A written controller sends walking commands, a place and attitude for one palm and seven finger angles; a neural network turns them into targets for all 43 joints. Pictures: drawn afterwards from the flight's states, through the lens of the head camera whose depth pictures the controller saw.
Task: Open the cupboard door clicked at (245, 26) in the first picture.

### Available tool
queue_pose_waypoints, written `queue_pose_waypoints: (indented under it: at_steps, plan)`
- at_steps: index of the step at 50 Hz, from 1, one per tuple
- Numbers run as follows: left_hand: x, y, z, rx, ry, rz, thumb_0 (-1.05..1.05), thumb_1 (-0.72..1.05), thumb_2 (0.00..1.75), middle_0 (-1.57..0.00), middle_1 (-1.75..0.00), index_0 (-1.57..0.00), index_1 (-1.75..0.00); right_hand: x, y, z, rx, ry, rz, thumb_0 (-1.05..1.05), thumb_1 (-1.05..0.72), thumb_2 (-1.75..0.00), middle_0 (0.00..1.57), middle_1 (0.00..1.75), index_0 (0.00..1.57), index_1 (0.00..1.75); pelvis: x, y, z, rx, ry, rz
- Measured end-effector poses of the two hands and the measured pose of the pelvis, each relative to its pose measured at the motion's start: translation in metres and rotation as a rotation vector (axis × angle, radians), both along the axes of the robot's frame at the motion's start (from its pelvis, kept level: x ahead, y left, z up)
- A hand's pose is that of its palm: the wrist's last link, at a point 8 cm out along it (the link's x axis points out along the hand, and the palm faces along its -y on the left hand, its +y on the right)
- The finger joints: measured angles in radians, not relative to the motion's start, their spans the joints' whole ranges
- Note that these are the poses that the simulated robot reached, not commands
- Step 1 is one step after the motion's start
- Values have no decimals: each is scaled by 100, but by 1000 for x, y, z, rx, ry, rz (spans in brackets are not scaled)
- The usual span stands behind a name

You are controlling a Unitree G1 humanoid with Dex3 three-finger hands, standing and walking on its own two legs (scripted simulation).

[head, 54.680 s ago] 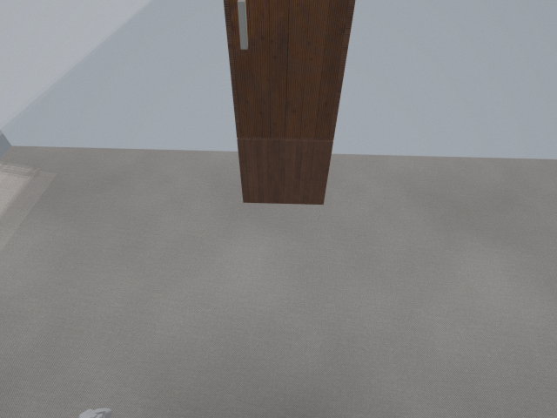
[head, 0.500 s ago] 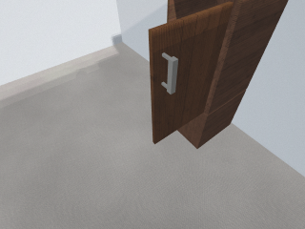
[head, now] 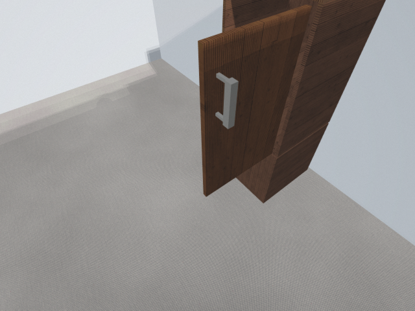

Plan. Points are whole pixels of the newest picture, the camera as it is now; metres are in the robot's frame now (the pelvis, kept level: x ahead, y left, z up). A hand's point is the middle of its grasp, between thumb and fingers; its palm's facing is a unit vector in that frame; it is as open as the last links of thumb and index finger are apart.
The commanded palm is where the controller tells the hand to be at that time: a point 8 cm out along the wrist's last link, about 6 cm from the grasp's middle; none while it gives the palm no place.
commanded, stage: look to check the result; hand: left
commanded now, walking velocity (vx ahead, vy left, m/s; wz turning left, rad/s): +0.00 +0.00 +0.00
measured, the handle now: (224, 101) +0.58 -0.01 +0.09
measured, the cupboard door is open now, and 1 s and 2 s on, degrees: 90 90 90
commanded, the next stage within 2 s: stand and wait in 0.44 s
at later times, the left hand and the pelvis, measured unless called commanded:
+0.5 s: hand out of the picture +0.01 +0.16 -0.17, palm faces +0.04 -0.98 -0.20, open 7.3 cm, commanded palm none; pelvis +0.01 -0.01 +0.00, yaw +0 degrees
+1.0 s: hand out of the picture +0.03 +0.17 -0.17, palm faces +0.03 -0.97 -0.23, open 7.3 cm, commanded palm none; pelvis +0.02 -0.02 +0.00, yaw +0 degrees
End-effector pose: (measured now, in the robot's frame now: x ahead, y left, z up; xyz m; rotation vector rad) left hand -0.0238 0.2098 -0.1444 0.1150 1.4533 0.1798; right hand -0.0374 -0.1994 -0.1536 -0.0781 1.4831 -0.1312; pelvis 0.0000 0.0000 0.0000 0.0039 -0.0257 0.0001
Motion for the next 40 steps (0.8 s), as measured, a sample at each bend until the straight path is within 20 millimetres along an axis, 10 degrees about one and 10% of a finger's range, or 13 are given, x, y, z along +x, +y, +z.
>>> queue_pose_waypoints:
  at_steps: [40]
  plan:
    - [43, 7, 7, 38, -57, -28, 1, 91, 90, -20, -30, -20, -30, 49, -35, 5, -49, -59, 41, 0, -91, -90, 20, 30, 20, 29, 17, -12, 3, 1, 1, 1]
